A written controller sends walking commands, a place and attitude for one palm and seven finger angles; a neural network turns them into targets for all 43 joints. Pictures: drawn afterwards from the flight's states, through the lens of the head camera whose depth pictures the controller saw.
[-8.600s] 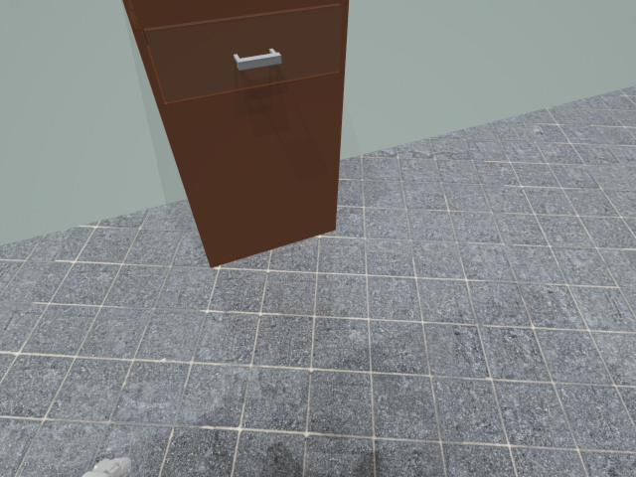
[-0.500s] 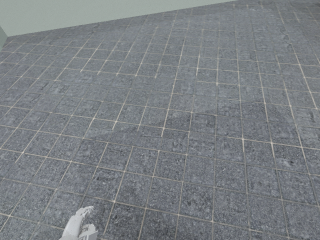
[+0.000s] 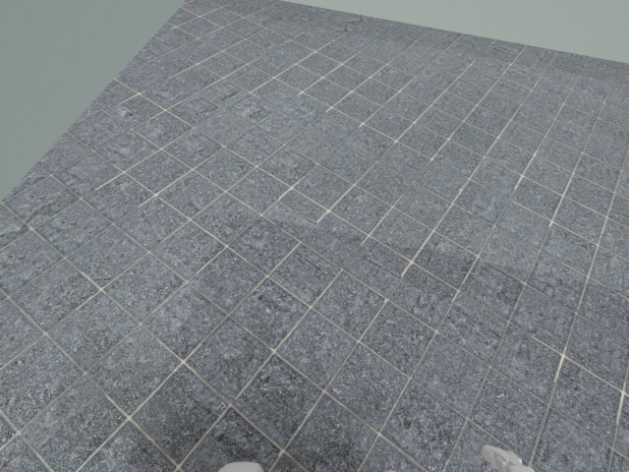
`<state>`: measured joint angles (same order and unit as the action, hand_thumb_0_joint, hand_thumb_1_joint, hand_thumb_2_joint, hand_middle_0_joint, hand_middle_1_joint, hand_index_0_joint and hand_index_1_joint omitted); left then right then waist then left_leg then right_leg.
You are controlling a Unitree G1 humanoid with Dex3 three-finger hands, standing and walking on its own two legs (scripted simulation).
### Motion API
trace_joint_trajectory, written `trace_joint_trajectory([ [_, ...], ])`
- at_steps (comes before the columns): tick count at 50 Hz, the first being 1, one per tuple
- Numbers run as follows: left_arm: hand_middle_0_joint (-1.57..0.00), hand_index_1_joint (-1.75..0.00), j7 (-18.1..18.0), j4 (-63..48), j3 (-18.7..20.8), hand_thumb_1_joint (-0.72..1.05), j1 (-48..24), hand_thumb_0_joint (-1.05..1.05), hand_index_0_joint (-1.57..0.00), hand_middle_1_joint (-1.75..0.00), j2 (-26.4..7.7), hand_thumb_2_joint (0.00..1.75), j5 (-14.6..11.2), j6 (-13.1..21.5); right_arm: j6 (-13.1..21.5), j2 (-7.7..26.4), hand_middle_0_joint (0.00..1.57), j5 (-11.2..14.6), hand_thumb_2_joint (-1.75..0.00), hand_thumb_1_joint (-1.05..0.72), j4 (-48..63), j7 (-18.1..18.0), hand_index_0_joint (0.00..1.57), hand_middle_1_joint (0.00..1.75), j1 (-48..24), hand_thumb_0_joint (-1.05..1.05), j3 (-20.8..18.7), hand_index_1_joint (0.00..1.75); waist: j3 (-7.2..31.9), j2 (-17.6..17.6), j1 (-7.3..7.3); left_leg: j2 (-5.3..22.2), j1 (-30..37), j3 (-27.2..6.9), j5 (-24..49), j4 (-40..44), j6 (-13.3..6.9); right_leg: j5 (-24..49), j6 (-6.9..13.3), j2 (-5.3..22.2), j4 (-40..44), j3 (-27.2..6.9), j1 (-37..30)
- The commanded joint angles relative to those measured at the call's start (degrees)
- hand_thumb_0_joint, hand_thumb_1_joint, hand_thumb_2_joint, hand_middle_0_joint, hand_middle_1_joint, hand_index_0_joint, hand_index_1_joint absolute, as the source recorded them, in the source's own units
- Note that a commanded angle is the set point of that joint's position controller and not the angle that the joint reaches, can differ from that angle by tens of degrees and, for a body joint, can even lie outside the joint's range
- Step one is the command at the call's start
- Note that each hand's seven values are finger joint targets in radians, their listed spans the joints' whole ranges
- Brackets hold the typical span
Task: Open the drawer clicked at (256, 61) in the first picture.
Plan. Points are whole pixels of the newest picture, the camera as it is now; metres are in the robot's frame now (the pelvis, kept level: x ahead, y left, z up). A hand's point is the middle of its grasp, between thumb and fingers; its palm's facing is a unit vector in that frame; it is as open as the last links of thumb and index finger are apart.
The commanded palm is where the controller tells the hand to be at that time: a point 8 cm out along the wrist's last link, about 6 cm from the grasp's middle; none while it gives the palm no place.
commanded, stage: turn to face it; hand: left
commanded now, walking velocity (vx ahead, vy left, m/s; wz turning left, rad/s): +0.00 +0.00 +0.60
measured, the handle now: out of the picture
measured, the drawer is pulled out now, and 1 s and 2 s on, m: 0.00 0.00 0.00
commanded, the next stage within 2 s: none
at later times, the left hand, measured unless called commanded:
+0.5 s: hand out of the picture +0.11 +0.24 -0.13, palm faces +0.26 -0.93 -0.25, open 7.4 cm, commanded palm none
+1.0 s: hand out of the picture -0.07 +0.18 -0.14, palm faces +0.57 -0.78 -0.27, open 7.4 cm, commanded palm none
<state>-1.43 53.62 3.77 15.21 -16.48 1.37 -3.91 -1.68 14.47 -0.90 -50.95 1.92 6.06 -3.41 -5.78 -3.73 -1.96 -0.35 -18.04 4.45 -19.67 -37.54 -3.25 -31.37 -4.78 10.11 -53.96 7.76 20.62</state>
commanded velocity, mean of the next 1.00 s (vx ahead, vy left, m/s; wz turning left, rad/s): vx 0.00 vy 0.00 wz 0.60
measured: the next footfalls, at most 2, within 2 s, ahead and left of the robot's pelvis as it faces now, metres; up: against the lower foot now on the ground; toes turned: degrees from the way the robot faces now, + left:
right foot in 0.60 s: +0.09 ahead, -0.13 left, +0.00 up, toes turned +23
left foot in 1.08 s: -0.04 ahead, +0.11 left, +0.00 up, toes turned +43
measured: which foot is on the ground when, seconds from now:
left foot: down 0.00-0.60, up 0.62-1.00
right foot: up 0.00-0.58, down 0.60-1.00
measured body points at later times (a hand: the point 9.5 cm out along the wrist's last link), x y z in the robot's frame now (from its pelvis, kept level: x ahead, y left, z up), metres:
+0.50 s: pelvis +0.01 +0.00 +0.02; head +0.04 +0.02 +0.47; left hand +0.09 +0.28 -0.11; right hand +0.09 -0.24 -0.12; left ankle +0.00 +0.08 -0.72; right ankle +0.05 -0.16 -0.68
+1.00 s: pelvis +0.00 -0.02 +0.01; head +0.04 +0.00 +0.46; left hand -0.10 +0.22 -0.12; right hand +0.23 -0.20 -0.13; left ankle -0.08 +0.10 -0.68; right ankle +0.05 -0.14 -0.72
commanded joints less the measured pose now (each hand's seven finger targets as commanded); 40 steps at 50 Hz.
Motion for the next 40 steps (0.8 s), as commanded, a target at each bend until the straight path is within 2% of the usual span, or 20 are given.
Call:
trace_joint_trajectory([
  [1,-0.20,-0.30,0.29,-6.97,1.21,0.90,-6.53,0.00,-0.20,-0.30,-4.25,0.90,-0.29,1.88,0.89,11.87,0.20,-0.02,-0.90,-0.90,1.81,-2.69,0.20,0.30,7.44,0.00,-2.82,0.30,9.15,14.47,5.24,16.71,14.81,-19.52,40.79,15.37,-5.54,4.21,-0.75,-1.74,-16.30,-7.57,14.91],
  [2,-0.20,-0.30,0.52,-6.24,1.33,0.90,-5.22,0.00,-0.20,-0.30,-4.45,0.90,-0.33,1.85,1.02,11.12,0.20,-0.01,-0.90,-0.90,2.47,-2.68,0.20,0.30,5.43,0.00,-2.26,0.30,7.73,13.07,3.66,14.72,13.16,-17.55,39.28,16.19,-4.52,7.08,-0.89,-2.14,-16.46,-7.54,13.64],
  [5,-0.20,-0.30,0.73,-5.06,1.41,0.90,-2.94,0.00,-0.20,-0.30,-4.61,0.90,-0.31,1.80,1.48,10.38,0.20,0.32,-0.90,-0.90,2.74,-2.66,0.20,0.30,5.04,0.00,-1.99,0.30,8.28,11.04,2.42,12.21,12.96,-16.26,36.30,17.66,-3.47,11.64,-1.50,-3.11,-14.97,-7.58,12.16],
  [7,-0.20,-0.30,0.49,-5.24,1.52,0.90,-3.34,0.00,-0.20,-0.30,-4.56,0.90,-0.22,1.64,1.47,10.04,0.20,0.30,-0.90,-0.90,2.50,-2.62,0.20,0.30,6.28,0.00,-2.07,0.30,7.99,10.81,2.63,11.67,12.90,-17.79,33.71,18.59,-3.18,13.11,-1.94,-3.63,-14.12,-8.27,12.23],
  [12,-0.20,-0.30,0.08,-6.74,1.47,0.90,-7.04,0.00,-0.20,-0.30,-4.49,0.90,-0.34,1.78,1.25,9.79,0.20,0.07,-0.90,-0.90,1.91,-2.59,0.20,0.30,8.70,0.00,-2.48,0.30,6.75,10.34,3.62,11.97,12.55,-23.75,27.01,19.69,-4.91,12.58,-2.40,-4.23,-10.03,-9.60,13.10],
  [15,-0.20,-0.30,-0.07,-8.00,1.34,0.90,-10.24,0.00,-0.20,-0.30,-4.32,0.90,-0.49,2.00,1.13,9.61,0.20,-0.15,-0.90,-0.90,1.42,-2.65,0.20,0.30,10.54,0.00,-2.68,0.30,5.98,10.56,4.57,12.13,12.51,-27.62,27.12,19.26,-6.21,10.69,-2.19,-5.03,-6.51,-10.08,12.96],
  [19,-0.20,-0.30,-0.22,-9.59,0.93,0.90,-12.71,0.00,-0.20,-0.30,-3.07,0.90,-0.85,2.27,0.94,9.89,0.20,-0.45,-0.90,-0.90,0.94,-2.86,0.20,0.30,12.08,0.00,-3.06,0.30,7.52,10.63,5.15,12.04,13.66,-31.72,29.64,17.48,-7.63,7.31,-1.48,-6.81,-0.32,-10.53,11.18],
  [23,-0.20,-0.30,-0.49,-10.05,0.51,0.90,-11.90,0.00,-0.20,-0.30,-2.35,0.90,-1.32,2.59,0.47,10.04,0.20,-0.57,-0.90,-0.90,0.74,-2.91,0.20,0.30,11.82,0.00,-3.25,0.30,9.46,11.36,4.63,10.76,12.08,-34.77,33.23,15.66,-7.42,6.24,-0.32,-9.31,7.52,-10.68,5.02],
  [25,-0.20,-0.30,-0.62,-9.78,0.48,0.90,-9.87,0.00,-0.20,-0.30,-2.51,0.90,-1.49,2.91,0.29,10.03,0.20,-0.50,-0.90,-0.90,0.94,-2.82,0.20,0.30,10.67,0.00,-3.49,0.30,10.32,12.09,3.85,9.24,10.21,-34.76,36.06,13.91,-6.39,7.84,0.25,-10.72,14.48,-10.00,-0.33],
  [27,-0.20,-0.30,-0.82,-9.11,0.68,0.90,-7.22,0.00,-0.20,-0.30,-2.98,0.90,-1.75,3.19,0.09,9.54,0.20,-0.17,-0.90,-0.90,1.03,-2.59,0.20,0.30,9.70,0.00,-3.55,0.30,10.75,11.89,2.62,6.97,6.15,-34.07,31.96,12.94,-4.14,13.88,0.80,-11.15,23.20,-9.32,-7.65],
  [28,-0.20,-0.30,-0.94,-8.70,0.86,0.90,-5.51,0.00,-0.20,-0.30,-3.66,0.90,-1.77,3.58,0.07,8.93,0.20,0.20,-0.90,-0.90,0.99,-2.43,0.20,0.30,9.52,0.00,-3.48,0.30,11.50,10.66,1.74,5.21,2.93,-32.80,27.01,11.20,-2.16,19.23,1.09,-10.12,30.83,-9.56,-13.61],
  [29,-0.20,-0.30,-1.22,-8.50,1.35,0.90,-4.14,0.00,-0.20,-0.30,-6.25,0.90,-1.48,4.14,0.10,6.47,0.20,0.79,-0.90,-0.90,0.94,-2.13,0.20,0.30,10.62,0.00,-3.22,0.30,12.52,4.88,1.37,2.85,-5.91,-29.08,14.55,6.21,0.88,22.34,2.61,-3.16,35.88,-15.37,-23.88],
  [30,-0.20,-0.30,-1.71,-8.91,2.30,0.90,-4.40,0.00,-0.20,-0.30,-11.01,0.90,-0.61,4.52,0.19,3.04,0.20,1.08,-0.90,-0.90,2.00,-2.10,0.20,0.30,12.03,0.00,-2.64,0.30,12.11,-11.76,1.26,-4.64,-18.18,-16.82,-8.06,-6.83,5.22,25.83,8.64,13.20,38.48,-31.49,-30.08],
  [31,-0.20,-0.30,-1.61,-9.16,1.89,0.90,-3.73,0.00,-0.20,-0.30,-10.99,0.90,-0.47,4.00,-0.08,6.20,0.20,-0.01,-0.90,-0.90,2.40,-2.34,0.20,0.30,11.09,0.00,-3.43,0.30,10.71,-7.39,1.27,-4.91,-16.31,-12.51,-14.60,-18.85,5.95,29.17,13.97,19.67,38.51,-32.22,-19.72],
  [32,-0.20,-0.30,-1.46,-9.94,1.18,0.90,-6.09,0.00,-0.20,-0.30,-9.60,0.90,-0.52,3.69,-0.60,5.87,0.20,-0.42,-0.90,-0.90,2.29,-1.89,0.20,0.30,11.27,0.00,-3.71,0.30,7.17,-2.44,2.85,-3.60,-14.93,-12.49,-11.43,-26.10,5.82,26.68,14.35,16.31,38.53,-26.55,-12.86],
  [33,-0.20,-0.30,-1.33,-10.04,1.15,0.90,-8.60,0.00,-0.20,-0.30,-7.02,0.90,-0.80,4.06,-1.42,5.70,0.20,-0.50,-0.90,-0.90,0.75,-1.56,0.20,0.30,11.60,0.00,-3.76,0.30,5.78,-5.57,4.04,-1.49,-14.33,-12.22,-8.65,-28.93,6.10,22.66,12.42,12.33,39.69,-23.69,-9.61],
  [34,-0.20,-0.30,-0.99,-9.95,0.53,0.90,-10.11,0.00,-0.20,-0.30,-5.77,0.90,-0.86,4.01,-1.84,5.60,0.20,-0.56,-0.90,-0.90,-0.26,-1.13,0.20,0.30,11.63,0.00,-3.77,0.30,3.07,-4.92,4.90,-0.71,-14.45,-10.45,-4.81,-31.67,6.60,21.52,10.93,8.79,39.43,-18.88,-7.64],
  [35,-0.20,-0.30,-0.88,-10.11,0.16,0.90,-11.01,0.00,-0.20,-0.30,-4.55,0.90,-0.88,4.01,-1.94,5.41,0.20,-0.44,-0.90,-0.90,-0.29,-0.67,0.20,0.30,11.99,0.00,-3.76,0.30,1.82,-4.62,5.44,0.14,-14.31,-9.38,-2.11,-32.68,6.87,23.72,10.03,6.97,38.58,-14.91,-6.57],
  [37,-0.20,-0.30,-0.67,-9.37,0.08,0.90,-8.00,0.00,-0.20,-0.30,-4.09,0.90,-0.73,4.56,-2.00,4.98,0.20,-0.35,-0.90,-0.90,-0.23,-0.39,0.20,0.30,11.19,0.00,-3.27,0.30,2.42,-6.46,4.42,0.28,-15.52,-7.59,0.19,-33.23,7.77,30.88,9.50,5.59,36.91,-10.59,-10.06],
  [40,-0.20,-0.30,-0.70,-7.64,0.36,0.90,-3.18,0.00,-0.20,-0.30,-4.80,0.90,-0.46,4.62,-2.20,5.07,0.20,-0.27,-0.90,-0.90,0.82,-0.29,0.20,0.30,7.24,0.00,-3.09,0.30,2.62,-7.62,2.39,1.21,-16.39,-6.57,-0.38,-30.72,8.56,35.42,9.92,6.77,35.75,-9.24,-13.42],
])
